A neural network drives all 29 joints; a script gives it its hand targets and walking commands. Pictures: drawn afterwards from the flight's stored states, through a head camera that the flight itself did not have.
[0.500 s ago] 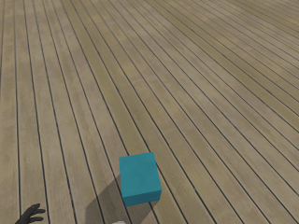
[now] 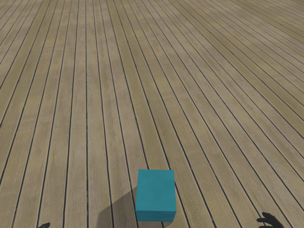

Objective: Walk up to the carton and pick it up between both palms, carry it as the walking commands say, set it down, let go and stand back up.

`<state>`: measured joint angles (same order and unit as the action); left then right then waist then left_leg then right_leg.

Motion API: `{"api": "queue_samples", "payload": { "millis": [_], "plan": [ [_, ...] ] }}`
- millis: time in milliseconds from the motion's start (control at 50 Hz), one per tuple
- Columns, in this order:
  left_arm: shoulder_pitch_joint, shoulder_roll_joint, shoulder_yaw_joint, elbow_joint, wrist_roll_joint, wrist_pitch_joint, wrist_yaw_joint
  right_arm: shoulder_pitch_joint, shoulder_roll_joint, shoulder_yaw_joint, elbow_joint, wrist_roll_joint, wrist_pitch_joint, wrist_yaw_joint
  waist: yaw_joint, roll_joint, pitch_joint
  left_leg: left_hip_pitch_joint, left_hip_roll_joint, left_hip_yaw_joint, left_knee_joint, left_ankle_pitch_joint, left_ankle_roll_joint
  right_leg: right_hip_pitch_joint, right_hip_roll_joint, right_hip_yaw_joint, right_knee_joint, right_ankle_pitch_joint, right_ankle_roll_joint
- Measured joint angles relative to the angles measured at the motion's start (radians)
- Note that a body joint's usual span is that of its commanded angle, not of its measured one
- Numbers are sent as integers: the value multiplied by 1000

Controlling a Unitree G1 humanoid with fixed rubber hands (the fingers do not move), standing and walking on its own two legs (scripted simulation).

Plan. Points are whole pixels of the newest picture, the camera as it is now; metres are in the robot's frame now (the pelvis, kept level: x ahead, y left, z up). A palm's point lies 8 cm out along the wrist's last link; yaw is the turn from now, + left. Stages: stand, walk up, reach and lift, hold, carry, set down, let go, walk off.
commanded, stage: walk up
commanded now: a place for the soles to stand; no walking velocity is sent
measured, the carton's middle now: (155, 195) +0.44 +0.00 -0.66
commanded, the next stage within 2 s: none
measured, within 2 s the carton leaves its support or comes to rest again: neither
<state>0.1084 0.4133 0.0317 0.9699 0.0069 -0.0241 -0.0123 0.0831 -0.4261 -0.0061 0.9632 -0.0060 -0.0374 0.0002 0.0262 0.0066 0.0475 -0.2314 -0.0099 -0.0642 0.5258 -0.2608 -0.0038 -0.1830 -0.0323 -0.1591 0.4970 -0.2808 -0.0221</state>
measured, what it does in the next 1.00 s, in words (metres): stands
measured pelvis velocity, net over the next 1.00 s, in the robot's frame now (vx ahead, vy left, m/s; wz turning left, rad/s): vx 0.01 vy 0.01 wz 0.07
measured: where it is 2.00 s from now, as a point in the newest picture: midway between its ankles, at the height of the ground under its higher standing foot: outside the picture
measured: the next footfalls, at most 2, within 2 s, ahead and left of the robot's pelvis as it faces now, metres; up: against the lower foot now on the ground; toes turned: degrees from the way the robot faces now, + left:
none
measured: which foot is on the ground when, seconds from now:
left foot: down 0.00-1.00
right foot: down 0.00-1.00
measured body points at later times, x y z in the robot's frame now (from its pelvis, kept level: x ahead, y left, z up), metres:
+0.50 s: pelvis +0.00 +0.01 +0.00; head +0.02 +0.02 +0.45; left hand +0.12 +0.34 -0.11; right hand +0.12 -0.31 -0.10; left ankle +0.01 +0.12 -0.74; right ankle +0.00 -0.10 -0.74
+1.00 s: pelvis +0.01 +0.01 +0.00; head +0.03 +0.01 +0.45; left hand +0.12 +0.34 -0.11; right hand +0.14 -0.31 -0.10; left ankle +0.01 +0.12 -0.74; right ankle +0.00 -0.10 -0.74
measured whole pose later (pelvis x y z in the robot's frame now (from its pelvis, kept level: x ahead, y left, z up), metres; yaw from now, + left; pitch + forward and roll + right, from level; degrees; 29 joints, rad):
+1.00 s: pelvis +0.01 +0.01 +0.00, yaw +4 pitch -2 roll -1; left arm 0.05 0.41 0.06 0.97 0.01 0.02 -0.02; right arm 0.15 -0.43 -0.01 0.95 -0.02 -0.02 -0.01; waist 0.01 0.00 0.07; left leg -0.23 -0.05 -0.12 0.53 -0.27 0.01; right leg -0.15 -0.07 -0.21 0.50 -0.31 -0.01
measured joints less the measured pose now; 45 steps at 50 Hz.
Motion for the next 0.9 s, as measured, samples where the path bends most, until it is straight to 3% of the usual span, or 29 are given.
{"api": "queue_samples", "payload": {
  "millis": [360,900],
  "plan": [
    [-61,6,11,34,4,25,-3,35,-1,7,35,-8,13,-8,-15,-9,11,20,-23,-25,-44,25,14,37,-19,-27,-55,21,15],
    [-55,0,26,12,7,37,-4,63,-5,1,-9,-9,17,-12,-13,-4,18,8,-38,-50,-5,-3,15,35,-33,-52,-13,-20,15]
  ]
}}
